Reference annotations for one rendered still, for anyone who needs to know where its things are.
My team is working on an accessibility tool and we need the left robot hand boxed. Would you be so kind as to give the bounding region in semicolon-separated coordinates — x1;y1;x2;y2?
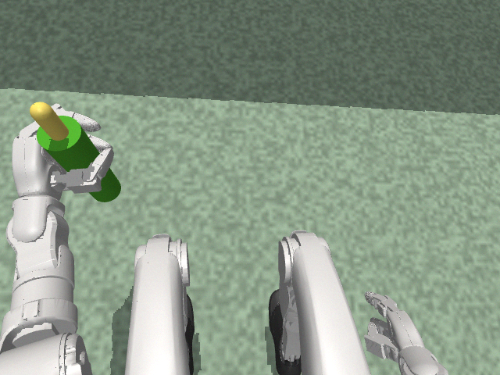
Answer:
12;104;114;200

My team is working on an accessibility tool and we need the right robot foot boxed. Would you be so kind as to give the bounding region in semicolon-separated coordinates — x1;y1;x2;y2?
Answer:
269;289;302;375

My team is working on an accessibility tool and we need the right robot hand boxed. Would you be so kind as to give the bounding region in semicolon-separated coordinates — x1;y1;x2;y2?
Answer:
364;291;425;363

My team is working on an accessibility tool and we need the left robot arm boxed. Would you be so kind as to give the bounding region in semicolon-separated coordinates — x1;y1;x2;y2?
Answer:
0;195;92;375

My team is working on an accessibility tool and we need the right robot arm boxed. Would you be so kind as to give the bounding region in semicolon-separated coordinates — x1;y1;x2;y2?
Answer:
398;346;448;375

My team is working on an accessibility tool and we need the bottle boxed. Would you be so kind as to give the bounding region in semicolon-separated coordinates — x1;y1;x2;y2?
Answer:
30;102;121;202

